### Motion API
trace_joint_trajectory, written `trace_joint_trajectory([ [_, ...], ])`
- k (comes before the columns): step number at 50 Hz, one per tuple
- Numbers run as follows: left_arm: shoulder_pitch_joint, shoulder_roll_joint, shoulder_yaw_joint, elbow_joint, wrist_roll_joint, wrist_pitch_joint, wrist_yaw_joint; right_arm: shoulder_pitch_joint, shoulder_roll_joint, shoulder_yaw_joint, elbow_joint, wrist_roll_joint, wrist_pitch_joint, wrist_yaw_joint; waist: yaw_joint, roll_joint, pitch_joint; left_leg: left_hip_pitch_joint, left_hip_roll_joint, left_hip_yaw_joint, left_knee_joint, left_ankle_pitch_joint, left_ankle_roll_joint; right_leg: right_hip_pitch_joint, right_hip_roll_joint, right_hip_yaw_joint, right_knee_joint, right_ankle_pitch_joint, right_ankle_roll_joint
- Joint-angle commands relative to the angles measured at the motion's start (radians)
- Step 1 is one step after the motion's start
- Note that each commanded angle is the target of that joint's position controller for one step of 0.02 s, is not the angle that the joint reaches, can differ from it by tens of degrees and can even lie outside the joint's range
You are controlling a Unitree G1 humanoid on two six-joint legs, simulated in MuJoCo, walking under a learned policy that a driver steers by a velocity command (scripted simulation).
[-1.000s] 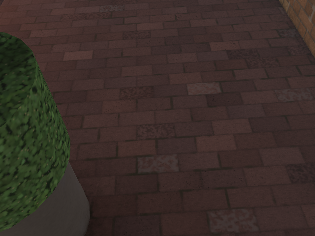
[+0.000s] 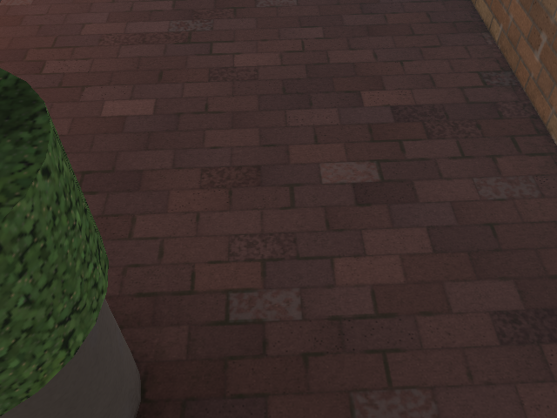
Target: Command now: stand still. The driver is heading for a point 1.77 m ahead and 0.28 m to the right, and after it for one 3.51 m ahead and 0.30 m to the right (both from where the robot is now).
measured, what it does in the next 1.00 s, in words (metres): walks ahead: left foot, then right foot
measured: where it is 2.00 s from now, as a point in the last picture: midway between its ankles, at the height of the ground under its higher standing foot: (353, 286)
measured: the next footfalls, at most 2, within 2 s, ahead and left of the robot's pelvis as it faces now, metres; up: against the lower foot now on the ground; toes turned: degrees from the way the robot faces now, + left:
left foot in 0.42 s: +0.13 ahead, +0.13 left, +0.00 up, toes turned +3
right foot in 0.90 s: +0.46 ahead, -0.04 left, +0.00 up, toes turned -14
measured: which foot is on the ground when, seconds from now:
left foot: down 0.00-0.16, up 0.18-0.40, down 0.42-0.92, up 0.94-1.00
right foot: down 0.00-0.42, up 0.44-0.88, down 0.90-1.00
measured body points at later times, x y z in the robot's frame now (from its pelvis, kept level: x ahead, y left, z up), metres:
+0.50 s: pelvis +0.10 +0.05 -0.01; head +0.11 +0.06 +0.44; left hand +0.05 +0.29 -0.17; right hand +0.12 -0.20 -0.15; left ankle +0.09 +0.13 -0.75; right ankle +0.00 -0.07 -0.69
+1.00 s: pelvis +0.36 +0.00 -0.03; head +0.39 +0.00 +0.42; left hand +0.52 +0.23 -0.16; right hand +0.30 -0.23 -0.18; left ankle +0.21 +0.15 -0.64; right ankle +0.42 -0.03 -0.75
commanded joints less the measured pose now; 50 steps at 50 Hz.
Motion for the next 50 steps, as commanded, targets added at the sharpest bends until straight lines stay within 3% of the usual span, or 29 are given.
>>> trace_joint_trajectory([
  [1, 0.049, 0.091, 0.013, -0.01, 0.0, -0.006, 0.004, 0.062, -0.072, -0.009, -0.003, 0.0, -0.003, -0.003, 0.0, -0.001, 0.024, -0.037, 0.091, -0.051, -0.033, 0.158, 0.022, -0.01, -0.136, 0.106, -0.062, 0.143, -0.009],
  [4, 0.055, 0.086, 0.012, -0.006, 0.0, -0.007, 0.005, 0.068, -0.067, -0.008, 0.001, 0.0, -0.003, -0.004, 0.0, -0.001, 0.025, -0.039, 0.091, -0.048, -0.031, 0.157, 0.021, -0.01, -0.135, 0.106, -0.061, 0.148, -0.01],
  [5, 0.06, 0.084, 0.012, -0.004, 0.001, -0.007, 0.004, 0.073, -0.059, -0.006, 0.004, -0.003, -0.002, -0.005, 0.003, -0.005, 0.007, -0.038, 0.081, -0.042, -0.032, 0.093, 0.024, -0.003, -0.13, 0.11, -0.076, 0.057, -0.013],
  [7, 0.073, 0.122, 0.029, -0.005, 0.002, 0.001, 0.004, 0.062, -0.066, -0.012, -0.01, -0.013, 0.001, -0.002, 0.014, -0.052, 0.03, -0.103, 0.029, 0.003, 0.043, -0.101, 0.035, -0.016, -0.13, 0.154, -0.107, -0.224, -0.043],
  [9, 0.142, 0.155, 0.048, 0.004, 0.001, 0.012, 0.004, 0.024, -0.062, -0.015, -0.046, -0.029, 0.001, 0.008, 0.047, -0.132, 0.077, -0.263, -0.026, 0.08, 0.22, -0.286, 0.051, -0.013, -0.217, 0.299, -0.18, -0.562, -0.124],
  [10, 0.177, 0.156, 0.054, 0.013, 0.003, 0.012, 0.004, -0.003, -0.048, -0.012, -0.069, -0.039, -0.005, 0.015, 0.061, -0.152, 0.124, -0.318, -0.008, 0.117, 0.302, -0.281, 0.054, -0.036, -0.289, 0.385, -0.223, -0.633, -0.17],
  [11, 0.193, 0.145, 0.054, 0.016, 0.008, 0.007, 0.003, -0.031, -0.046, -0.012, -0.092, -0.042, -0.015, 0.021, 0.065, -0.145, 0.164, -0.367, 0.032, 0.125, 0.381, -0.262, 0.055, -0.059, -0.342, 0.443, -0.256, -0.618, -0.205],
  [13, 0.189, 0.146, 0.058, 0.005, 0.021, -0.014, -0.002, -0.048, -0.057, -0.02, -0.118, -0.038, -0.035, 0.033, 0.049, -0.097, 0.174, -0.449, 0.078, 0.12, 0.466, -0.268, 0.054, -0.024, -0.368, 0.447, -0.262, -0.491, -0.226],
  [17, 0.151, 0.157, 0.068, -0.02, 0.014, -0.043, -0.009, -0.046, -0.058, -0.035, -0.149, -0.02, -0.066, 0.054, 0.018, -0.095, 0.113, -0.297, 0.059, 0.176, 0.289, -0.171, 0.057, -0.044, -0.285, 0.276, -0.202, -0.254, -0.187],
  [19, 0.11, 0.159, 0.07, -0.035, 0.001, -0.046, -0.013, 0.057, -0.04, -0.042, -0.124, -0.014, -0.071, 0.055, -0.042, -0.081, 0.094, -0.044, 0.018, 0.228, 0.125, -0.034, 0.065, -0.194, -0.238, 0.197, -0.125, -0.231, -0.158],
  [20, 0.11, 0.144, 0.066, -0.041, 0.002, -0.051, -0.015, 0.143, -0.054, -0.053, -0.095, -0.015, -0.076, 0.051, -0.073, -0.038, 0.066, 0.118, -0.002, 0.219, 0.081, -0.04, 0.064, -0.286, -0.199, 0.162, -0.04, -0.214, -0.137],
  [21, 0.089, 0.107, 0.05, -0.06, 0.0, -0.064, -0.019, 0.25, -0.121, -0.078, -0.079, -0.023, -0.084, 0.041, -0.125, 0.079, 0.035, 0.264, 0.107, 0.056, -0.004, -0.147, 0.081, -0.401, -0.13, 0.072, 0.16, -0.165, -0.103],
  [22, 0.08, 0.02, 0.023, -0.103, -0.004, -0.075, -0.03, 0.396, -0.223, -0.102, -0.065, -0.028, -0.088, 0.035, -0.157, 0.303, -0.042, 0.373, 0.37, -0.371, -0.213, -0.48, 0.166, -0.549, -0.01, -0.068, 0.498, -0.276, -0.053],
  [23, 0.058, 0.103, 0.044, -0.116, 0.022, -0.073, -0.039, 0.418, -0.221, -0.108, -0.03, -0.028, -0.075, 0.037, -0.136, 0.233, 0.024, 0.278, 0.433, -0.551, -0.254, -0.583, 0.249, -0.64, -0.016, -0.002, 0.703, -0.354, -0.066],
  [24, 0.026, 0.114, 0.045, -0.126, 0.033, -0.072, -0.049, 0.303, -0.173, -0.096, -0.071, -0.025, -0.077, 0.043, -0.075, 0.101, 0.11, 0.212, 0.406, -0.458, -0.236, -0.537, 0.245, -0.691, -0.083, 0.032, 0.776, -0.262, -0.075],
  [26, 0.016, 0.071, 0.035, -0.121, 0.023, -0.08, -0.061, 0.188, -0.108, -0.077, -0.108, -0.014, -0.101, 0.041, -0.017, 0.022, 0.113, 0.138, 0.328, -0.247, -0.247, -0.227, 0.196, -0.637, -0.127, 0.041, 0.749, -0.098, -0.054],
  [27, 0.024, 0.071, 0.037, -0.118, 0.028, -0.073, -0.065, 0.195, -0.089, -0.069, -0.105, -0.014, -0.113, 0.035, -0.006, 0.009, 0.091, 0.137, 0.305, -0.161, -0.245, -0.085, 0.174, -0.613, -0.131, 0.039, 0.736, -0.056, -0.038],
  [32, -0.047, 0.054, 0.032, -0.182, 0.024, -0.039, -0.078, 0.26, -0.084, -0.057, -0.079, -0.014, -0.133, 0.027, 0.011, 0.056, 0.076, 0.107, 0.244, 0.093, -0.247, 0.295, 0.141, -0.634, -0.108, -0.013, 0.733, 0.073, -0.013],
  [35, -0.156, 0.049, 0.026, -0.242, 0.016, -0.036, -0.083, 0.251, -0.084, -0.049, -0.093, -0.017, -0.129, 0.025, -0.007, 0.078, 0.111, 0.07, 0.215, 0.181, -0.256, 0.379, 0.13, -0.621, -0.102, -0.06, 0.571, 0.159, -0.015],
  [39, -0.259, 0.038, 0.015, -0.308, 0.021, -0.033, -0.089, 0.275, -0.118, -0.047, -0.085, -0.004, -0.13, 0.012, -0.023, 0.076, 0.112, 0.122, 0.241, 0.251, -0.219, 0.568, 0.119, -0.511, -0.075, -0.148, 0.349, 0.175, -0.041],
  [41, -0.229, 0.051, 0.019, -0.309, 0.015, -0.033, -0.092, 0.252, -0.142, -0.046, -0.095, -0.001, -0.118, 0.008, -0.005, 0.094, 0.07, 0.213, 0.267, 0.287, -0.102, 0.913, 0.115, -0.436, -0.029, -0.185, 0.296, 0.13, -0.085],
  [43, -0.098, 0.084, 0.036, -0.28, 0.022, -0.04, -0.083, 0.245, -0.186, -0.059, -0.106, -0.005, -0.104, 0.008, 0.051, 0.087, -0.015, 0.255, 0.294, 0.307, 0.121, 1.12, 0.118, -0.3, 0.028, -0.21, 0.287, 0.046, -0.133],
  [44, 0.009, 0.106, 0.05, -0.248, 0.025, -0.045, -0.079, 0.234, -0.202, -0.065, -0.116, -0.006, -0.096, 0.013, 0.091, 0.098, -0.072, 0.236, 0.296, 0.307, 0.29, 1.092, 0.124, -0.185, 0.051, -0.201, 0.24, 0.027, -0.157],
  [45, 0.122, 0.137, 0.069, -0.214, 0.035, -0.052, -0.073, 0.218, -0.212, -0.071, -0.128, -0.002, -0.092, 0.021, 0.151, 0.084, -0.117, 0.132, 0.266, 0.319, 0.514, 0.896, 0.112, -0.012, 0.048, -0.154, 0.133, 0.045, -0.183],
  [46, 0.19, 0.206, 0.093, -0.21, 0.045, -0.052, -0.064, 0.229, -0.151, -0.063, -0.162, -0.007, -0.094, 0.034, 0.148, -0.035, -0.188, -0.131, 0.196, 0.301, 0.841, 0.241, 0.096, 0.21, -0.187, 0.17, 0.123, -0.033, -0.245],
  [47, 0.16, 0.282, 0.114, -0.24, 0.047, -0.037, -0.07, 0.259, -0.108, -0.063, -0.219, 0.019, -0.104, 0.045, 0.08, -0.184, -0.253, -0.504, -0.022, 0.181, 1.167, -0.355, 0.061, 0.389, -0.426, 0.762, -0.024, -0.009, -0.427],
  [48, 0.15, 0.265, 0.118, -0.227, 0.011, -0.027, -0.066, 0.148, -0.162, -0.074, -0.236, -0.001, -0.118, 0.049, 0.092, -0.027, -0.174, -0.594, 0.064, 0.04, 1.14, -0.245, 0.076, 0.314, -0.389, 0.672, -0.08, -0.103, -0.397],
  [49, 0.105, 0.227, 0.109, -0.238, 0.003, -0.025, -0.061, 0.089, -0.164, -0.074, -0.268, 0.005, -0.131, 0.054, 0.068, -0.007, -0.08, -0.593, 0.097, 0.051, 1.057, -0.141, 0.078, 0.182, -0.37, 0.57, -0.122, -0.106, -0.357],
  [50, 0.077, 0.189, 0.101, -0.24, 0.007, -0.029, -0.059, 0.076, -0.157, -0.076, -0.264, 0.002, -0.133, 0.051, 0.029, 0.06, -0.009, -0.55, 0.129, 0.056, 0.961, -0.088, 0.07, 0.066, -0.328, 0.485, -0.149, -0.013, -0.309],
])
